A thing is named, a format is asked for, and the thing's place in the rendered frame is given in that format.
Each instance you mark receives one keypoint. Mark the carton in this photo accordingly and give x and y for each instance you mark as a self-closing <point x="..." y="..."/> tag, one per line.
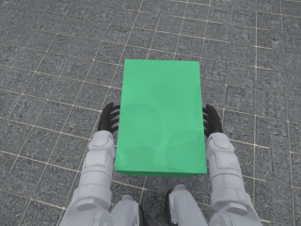
<point x="161" y="129"/>

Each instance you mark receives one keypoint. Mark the right robot upper arm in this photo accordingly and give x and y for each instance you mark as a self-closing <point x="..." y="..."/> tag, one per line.
<point x="225" y="218"/>

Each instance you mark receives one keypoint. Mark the robot right forearm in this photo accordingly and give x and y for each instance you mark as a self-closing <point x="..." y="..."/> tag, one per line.
<point x="228" y="189"/>

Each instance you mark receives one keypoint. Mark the robot right foot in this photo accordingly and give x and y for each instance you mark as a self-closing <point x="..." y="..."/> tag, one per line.
<point x="168" y="209"/>

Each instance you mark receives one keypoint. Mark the left robot upper arm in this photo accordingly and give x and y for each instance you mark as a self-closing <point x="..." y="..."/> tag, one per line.
<point x="92" y="217"/>

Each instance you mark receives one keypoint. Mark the right robot hand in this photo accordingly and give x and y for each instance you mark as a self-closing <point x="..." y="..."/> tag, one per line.
<point x="213" y="124"/>

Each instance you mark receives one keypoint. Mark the robot left forearm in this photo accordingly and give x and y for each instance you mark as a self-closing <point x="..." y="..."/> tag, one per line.
<point x="93" y="190"/>

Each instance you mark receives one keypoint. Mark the left robot hand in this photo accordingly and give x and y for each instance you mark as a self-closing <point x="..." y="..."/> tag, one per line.
<point x="106" y="122"/>

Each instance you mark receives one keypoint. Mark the robot right shin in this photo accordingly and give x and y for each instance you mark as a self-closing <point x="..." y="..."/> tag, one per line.
<point x="179" y="187"/>

